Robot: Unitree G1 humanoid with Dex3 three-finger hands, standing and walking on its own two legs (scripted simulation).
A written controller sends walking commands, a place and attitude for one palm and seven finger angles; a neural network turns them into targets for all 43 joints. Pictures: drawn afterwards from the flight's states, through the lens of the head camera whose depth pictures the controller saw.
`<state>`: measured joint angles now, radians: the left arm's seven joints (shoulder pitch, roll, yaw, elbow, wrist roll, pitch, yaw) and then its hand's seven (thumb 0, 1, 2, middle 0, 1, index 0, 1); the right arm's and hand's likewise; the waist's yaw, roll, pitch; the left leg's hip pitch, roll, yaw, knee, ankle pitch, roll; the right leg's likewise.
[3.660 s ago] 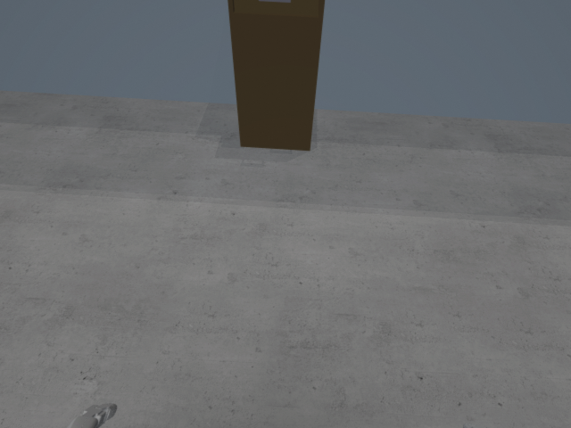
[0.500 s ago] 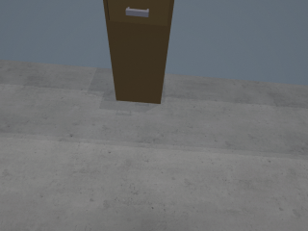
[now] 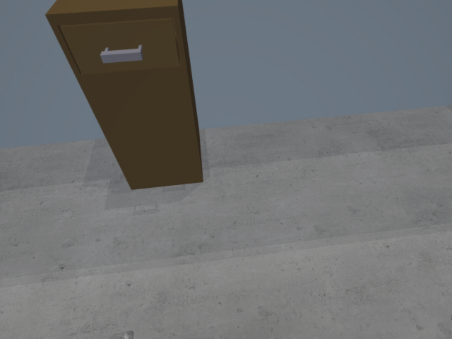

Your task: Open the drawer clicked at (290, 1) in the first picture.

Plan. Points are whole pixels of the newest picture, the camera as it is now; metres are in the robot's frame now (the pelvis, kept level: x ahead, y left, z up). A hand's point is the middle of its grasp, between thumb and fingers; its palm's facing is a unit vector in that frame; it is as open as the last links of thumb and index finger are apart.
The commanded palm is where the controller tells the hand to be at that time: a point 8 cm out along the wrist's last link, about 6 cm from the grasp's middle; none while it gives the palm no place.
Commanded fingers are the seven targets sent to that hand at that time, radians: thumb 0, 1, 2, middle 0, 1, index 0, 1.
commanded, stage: walk to a spot facing it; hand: left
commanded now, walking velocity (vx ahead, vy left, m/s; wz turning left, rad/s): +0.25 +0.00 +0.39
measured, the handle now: (123, 52) +0.95 +0.37 +0.04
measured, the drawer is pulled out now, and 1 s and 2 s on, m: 0.00 0.00 0.00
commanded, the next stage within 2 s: take the last steps up to it in 0.04 s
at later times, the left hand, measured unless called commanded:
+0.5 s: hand out of the picture +0.07 +0.21 -0.17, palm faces +0.21 -0.97 -0.11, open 7.4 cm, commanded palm none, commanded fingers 0.00 0.90 0.90 -0.20 -0.30 -0.20 -0.30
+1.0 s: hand (148, 225) +0.40 +0.22 -0.15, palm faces +0.06 -0.98 -0.21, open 7.4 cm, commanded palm none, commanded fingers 0.00 0.90 0.90 -0.20 -0.30 -0.20 -0.30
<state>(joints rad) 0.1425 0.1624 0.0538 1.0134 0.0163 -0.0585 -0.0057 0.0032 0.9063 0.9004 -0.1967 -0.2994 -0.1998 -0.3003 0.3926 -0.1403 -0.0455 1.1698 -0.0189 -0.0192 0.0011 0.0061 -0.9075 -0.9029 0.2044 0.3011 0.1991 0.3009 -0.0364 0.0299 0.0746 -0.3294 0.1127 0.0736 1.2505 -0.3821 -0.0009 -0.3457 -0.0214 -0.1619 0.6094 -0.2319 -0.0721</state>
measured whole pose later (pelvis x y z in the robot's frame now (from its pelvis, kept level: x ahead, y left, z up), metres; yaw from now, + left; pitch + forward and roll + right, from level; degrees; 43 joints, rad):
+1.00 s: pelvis +0.32 +0.04 +0.00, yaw +5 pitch -1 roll +2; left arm 0.14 0.15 0.05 1.02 0.03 -0.02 -0.01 0.01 0.91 0.90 -0.20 -0.30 -0.20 -0.30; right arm 0.49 -0.11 -0.04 1.17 -0.03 -0.04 -0.01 0.00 -0.90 -0.90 0.21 0.30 0.20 0.30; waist -0.06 0.02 0.05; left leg -0.03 0.04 0.19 0.48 -0.42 -0.01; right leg -0.37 -0.07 -0.12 0.56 -0.18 -0.01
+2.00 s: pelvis +0.37 -0.01 +0.03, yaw +5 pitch +0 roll +3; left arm 0.30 0.14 0.02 1.04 0.02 0.01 0.02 0.01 0.90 0.90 -0.20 -0.30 -0.20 -0.30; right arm 0.29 -0.22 -0.07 1.09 -0.03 0.05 0.01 0.00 -0.91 -0.90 0.20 0.30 0.20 0.30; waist 0.00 0.03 -0.02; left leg -0.40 0.03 0.03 0.85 -0.28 -0.03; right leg -0.16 -0.03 -0.05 0.40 -0.23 -0.03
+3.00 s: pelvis +0.36 +0.06 +0.01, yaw +6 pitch -1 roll +0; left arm 0.25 0.17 -0.01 1.10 0.01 -0.01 0.04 0.01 0.91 0.90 -0.20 -0.30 -0.20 -0.30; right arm 0.33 -0.16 0.01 1.07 -0.02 -0.02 -0.02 0.00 -0.91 -0.90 0.20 0.30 0.20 0.30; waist -0.01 0.03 0.06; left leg -0.19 0.01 0.08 0.52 -0.32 0.02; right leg -0.21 -0.09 -0.04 0.51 -0.29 0.05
